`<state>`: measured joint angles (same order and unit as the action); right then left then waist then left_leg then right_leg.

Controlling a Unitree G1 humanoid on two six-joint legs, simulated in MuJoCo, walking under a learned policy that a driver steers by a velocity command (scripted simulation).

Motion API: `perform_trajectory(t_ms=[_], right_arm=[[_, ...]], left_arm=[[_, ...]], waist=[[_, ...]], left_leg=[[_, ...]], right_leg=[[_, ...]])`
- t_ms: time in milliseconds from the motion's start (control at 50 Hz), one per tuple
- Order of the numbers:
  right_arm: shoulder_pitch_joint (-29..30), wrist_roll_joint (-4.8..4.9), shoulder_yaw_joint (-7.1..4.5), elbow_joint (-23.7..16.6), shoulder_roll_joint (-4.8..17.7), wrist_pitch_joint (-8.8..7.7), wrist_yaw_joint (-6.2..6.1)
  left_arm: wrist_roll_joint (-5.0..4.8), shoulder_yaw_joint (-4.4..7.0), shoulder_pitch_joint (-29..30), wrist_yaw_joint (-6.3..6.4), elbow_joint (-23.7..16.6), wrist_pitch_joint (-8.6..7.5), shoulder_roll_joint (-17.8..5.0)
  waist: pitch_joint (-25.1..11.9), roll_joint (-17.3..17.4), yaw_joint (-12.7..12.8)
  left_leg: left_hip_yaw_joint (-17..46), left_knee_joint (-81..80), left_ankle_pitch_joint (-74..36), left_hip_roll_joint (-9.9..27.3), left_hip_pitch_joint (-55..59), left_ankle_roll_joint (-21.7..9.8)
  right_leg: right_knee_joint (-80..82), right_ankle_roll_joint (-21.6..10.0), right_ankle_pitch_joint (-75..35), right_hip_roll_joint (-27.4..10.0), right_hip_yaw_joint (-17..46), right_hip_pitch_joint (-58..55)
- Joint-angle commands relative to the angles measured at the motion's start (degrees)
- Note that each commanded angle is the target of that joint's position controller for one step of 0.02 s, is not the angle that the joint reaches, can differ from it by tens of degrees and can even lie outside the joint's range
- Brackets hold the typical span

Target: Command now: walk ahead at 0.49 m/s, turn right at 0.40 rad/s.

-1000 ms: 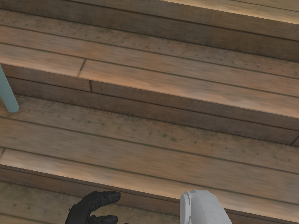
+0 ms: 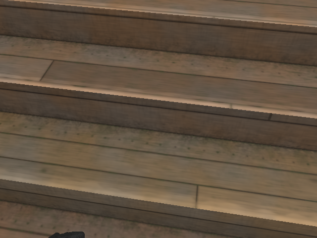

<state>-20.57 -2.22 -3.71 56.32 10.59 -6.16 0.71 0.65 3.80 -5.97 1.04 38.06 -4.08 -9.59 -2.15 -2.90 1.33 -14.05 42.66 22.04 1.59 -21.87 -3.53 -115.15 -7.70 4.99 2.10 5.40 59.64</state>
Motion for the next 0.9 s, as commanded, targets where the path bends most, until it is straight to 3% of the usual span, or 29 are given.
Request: perform_trajectory(t_ms=[20, 60, 80, 160, 200, 220, 260, 280, 300, 320, 340, 400, 440, 480, 520, 560, 600, 640, 660, 680, 700, 720, 740, 760, 780, 800, 820, 860, 900], right_arm=[[-0.2, -0.05, 1.85, -0.6, -0.7, -3.00, 0.36], [-2.3, -0.37, 0.92, 0.6, 3.3, -3.51, 0.64], [-3.1, -0.14, 1.09, 0.7, 2.1, -2.70, 0.88], [-10.5, 0.42, 0.32, 0.7, 5.6, -1.83, -2.49], [-6.5, 2.33, 1.11, -1.7, 5.2, -1.25, -3.98], [-6.6, 4.14, 0.80, -3.0, 8.0, -1.22, -4.75], [-4.1, 5.50, -0.65, -6.4, 13.8, -1.18, -4.09], [-2.7, 6.10, -1.53, -8.6, 16.1, -1.00, -2.56], [-2.5, 3.43, -1.14, -12.7, 12.3, -1.57, -1.30], [5.3, 0.80, -1.10, -19.3, 8.4, -1.87, 0.98], [6.0, -1.15, -0.51, -22.9, 3.6, -2.41, 1.74], [9.8, -1.59, 2.90, -27.5, -4.1, -1.06, -0.69], [6.3, -1.24, 4.28, -25.8, -6.4, 1.21, -1.71], [11.4, -1.02, 4.66, -27.1, -4.7, 1.95, -1.94], [20.2, -0.99, 5.98, -29.3, -7.3, 2.35, -2.41], [27.0, -0.83, 6.67, -33.0, -7.8, 1.70, -3.38], [34.5, -1.26, 7.89, -37.1, -7.9, 1.70, -2.93], [39.3, -1.16, 8.28, -39.8, -7.7, 3.21, -2.15], [32.0, -0.65, 7.89, -36.4, -8.3, 3.65, -1.88], [22.3, 0.10, 6.72, -31.4, -5.9, 3.96, -2.32], [13.6, 1.84, 4.45, -29.1, -2.2, 4.03, -2.73], [7.3, 2.87, 2.59, -27.8, 2.7, 4.00, -3.13], [3.7, 1.97, 1.27, -26.4, 6.1, 3.12, -3.22], [0.5, 0.60, -0.48, -22.8, 9.2, 2.94, -2.88], [2.9, 0.42, -1.31, -20.2, 11.4, 3.69, -2.90], [7.3, 1.90, -1.24, -21.2, 7.1, 4.26, -2.51], [11.6, 2.23, -0.39, -18.3, 1.8, 3.10, -2.46], [7.4, 0.46, 1.06, -9.8, -3.9, 0.80, -2.27], [4.4, -0.50, 0.99, -3.9, -4.6, -1.43, -1.29]], left_arm=[[-0.26, -2.41, -0.8, 1.08, -3.1, 2.06, 5.4], [0.53, -3.18, 7.1, 1.86, -6.8, 2.63, 6.7], [0.46, -4.04, 10.3, 1.43, -9.0, 2.65, 6.6], [-0.13, -3.66, 15.6, -0.66, -11.6, 4.82, 2.7], [-1.14, -4.45, 10.6, -0.85, -7.6, 4.92, 5.8], [-1.53, -4.34, 7.2, -0.63, -6.8, 5.16, 4.3], [0.39, -2.32, -8.7, 0.17, -1.8, 5.65, -1.3], [0.51, -0.90, -12.7, -0.36, -0.8, 4.83, -4.3], [-0.34, 1.23, -8.3, -0.62, -1.7, 4.28, -9.4], [-0.40, 3.25, -6.5, -0.47, -1.4, 5.39, -14.0], [-0.49, 3.92, -1.0, -0.20, -4.4, 5.05, -14.1], [0.94, 1.62, -7.5, -0.22, 5.8, 1.47, -4.5], [1.04, 0.60, -9.6, -0.89, 9.7, 0.29, -1.7], [0.51, 0.21, -14.0, -1.30, 11.2, -0.98, -2.4], [1.18, -0.02, -20.3, -1.64, 14.1, -2.89, -4.9], [0.80, 0.35, -23.1, -1.67, 15.0, -4.08, -7.8], [-0.06, 0.30, -24.2, -1.27, 15.9, -3.35, -7.2], [-0.33, 1.13, -24.6, 1.14, 14.7, -1.31, -8.7], [-0.70, 1.21, -19.5, 2.12, 12.4, -0.79, -7.8], [-2.32, 1.72, -15.8, 2.18, 10.0, -0.74, -9.7], [-1.30, 3.31, -14.3, 1.72, 7.7, -1.55, -14.0], [-2.07, 4.40, -11.9, 0.83, 6.9, -3.42, -16.1], [-2.69, 4.73, -9.7, -0.62, 6.4, -5.04, -16.1], [-1.16, 4.10, -8.9, -1.82, 5.9, -6.62, -11.2], [-0.43, 2.81, -22.8, -2.45, 4.1, -6.37, -4.0], [2.41, 2.51, -22.6, -3.09, 4.0, -5.19, -3.8], [3.57, 1.41, -14.7, -3.43, 0.3, -4.20, -0.8], [3.94, -1.67, -6.9, -2.08, -4.3, -3.07, 4.7], [1.65, -2.93, -6.5, -1.03, -4.7, -0.65, 5.5]], waist=[[6.6, 2.3, 2.9], [7.8, 3.4, 2.1], [8.1, 2.6, 3.1], [4.3, 8.0, -1.0], [0.9, 6.2, 1.8], [-2.6, 8.4, 3.6], [-14.0, 15.2, 8.5], [-17.8, 15.4, 9.8], [-16.9, 7.0, 6.2], [-16.6, -6.2, 5.6], [-14.7, -4.2, 2.6], [2.3, 9.0, -3.1], [4.8, 6.8, -5.4], [7.1, 6.6, -3.7], [4.2, 2.2, 0.1], [5.4, -2.3, 1.8], [6.9, -0.6, 2.1], [2.1, 1.9, 3.4], [-2.6, 0.5, -0.5], [-11.1, 0.3, -4.5], [-17.7, -3.8, -7.8], [-20.7, -7.0, -12.2], [-21.3, -3.9, -15.4], [-22.2, 5.4, -15.9], [-24.7, 26.7, -6.0], [-22.2, 14.4, -4.1], [-8.8, 4.2, -1.6], [2.7, -0.3, -0.4], [5.1, 1.0, 1.2]], left_leg=[[12.4, -29.1, -11.5, 14.7, -2.6, -2.1], [9.8, -31.4, -8.9, 13.5, 5.5, -2.3], [7.1, -31.9, -7.3, 11.0, 6.1, 0.4], [2.8, -44.3, -16.0, 11.0, 15.1, -5.0], [-5.3, -37.9, -61.7, 9.7, 16.7, -4.4], [-3.7, -33.4, -89.9, 11.7, 15.3, -5.9], [-1.1, -10.6, -118.1, 16.7, 25.2, -6.5], [-0.3, 4.4, -107.0, 15.0, 24.6, -5.5], [2.2, 23.6, -62.9, 9.2, 7.9, -2.1], [11.7, 50.1, -12.8, -5.6, -15.8, 1.9], [22.1, 70.9, -17.0, -3.1, -24.4, 2.0], [20.1, 83.2, -18.0, -0.4, -38.3, -0.3], [19.3, 83.4, -16.3, 1.0, -42.9, -1.5], [16.5, 75.7, -13.3, 2.3, -46.6, 0.0], [10.2, 85.1, -7.8, 0.5, -54.5, 0.0], [11.5, 89.8, 1.2, 1.2, -65.3, -0.9], [11.0, 73.9, 3.0, 2.3, -60.5, -1.7], [6.8, 52.6, -0.8, 2.3, -39.5, -1.0], [5.0, 44.1, -1.9, 0.5, -24.5, -1.9], [3.7, 36.8, -5.2, -3.8, -6.2, -3.0], [5.1, 33.0, -3.4, -4.5, 0.4, -2.9], [8.2, 23.9, -3.5, -4.3, 3.6, -3.2], [9.9, 8.8, -4.9, -4.9, 8.4, -3.6], [26.1, 0.1, -6.9, 3.5, 18.1, -8.9], [63.0, -15.3, -28.9, 20.4, 20.2, -19.1], [69.6, -21.1, 2.2, 19.9, 14.4, -20.0], [60.5, -20.3, 24.2, 15.9, 6.0, -17.0], [45.9, -19.0, 16.6, 13.7, -2.9, -12.2], [33.5, -21.1, 2.9, 11.5, -3.8, -8.6]], right_leg=[[-9.2, 0.0, 1.8, 1.0, 0.3, 9.9], [-14.3, -2.0, 9.4, 1.4, -1.2, 20.3], [-4.6, -2.3, 10.0, -0.4, -1.7, 19.6], [17.1, -1.9, 13.6, -4.8, -13.2, 9.5], [26.4, -4.5, 17.7, -2.1, -19.8, -6.7], [35.3, -5.1, 17.2, 0.7, -21.6, -18.7], [43.4, -6.1, 23.9, 5.4, -20.6, -32.5], [57.6, -6.3, 24.6, 7.3, -14.4, -40.6], [71.0, -10.0, 33.5, 1.5, 8.8, -47.1], [93.8, -15.3, 50.6, -8.9, 49.4, -51.2], [103.9, -12.2, 38.5, -13.1, 56.7, -51.1], [92.7, -6.8, 23.9, -8.2, 32.7, -35.7], [89.1, -3.8, 13.2, -3.1, 16.2, -34.0], [89.9, -2.2, 3.2, -3.0, 12.7, -33.5], [92.7, -2.9, -4.6, -4.6, 15.1, -39.8], [95.7, -3.7, -3.0, -7.2, 18.3, -47.0], [101.1, -2.7, 3.6, -4.3, 16.7, -43.1], [112.7, -6.0, -12.8, -6.6, 16.1, -39.6], [110.7, -5.0, -33.2, -6.5, 10.1, -38.5], [103.8, -3.2, -62.3, -4.4, 5.9, -37.5], [94.8, -2.9, -82.3, -7.3, 8.0, -44.7], [84.3, -2.5, -92.2, -9.4, 10.4, -51.6], [72.1, -0.9, -83.9, -7.5, 9.2, -54.2], [49.8, 0.9, -37.0, 0.6, 7.7, -43.0], [21.1, 5.1, 7.3, 9.1, 7.4, -28.4], [6.8, 3.9, 6.6, 5.7, 6.4, -21.1], [5.4, 2.8, 1.6, 3.4, 3.2, -12.3], [-4.1, -0.3, 2.6, 2.2, 5.7, -0.9], [-7.6, -0.8, 5.6, 2.7, 6.9, 3.4]])
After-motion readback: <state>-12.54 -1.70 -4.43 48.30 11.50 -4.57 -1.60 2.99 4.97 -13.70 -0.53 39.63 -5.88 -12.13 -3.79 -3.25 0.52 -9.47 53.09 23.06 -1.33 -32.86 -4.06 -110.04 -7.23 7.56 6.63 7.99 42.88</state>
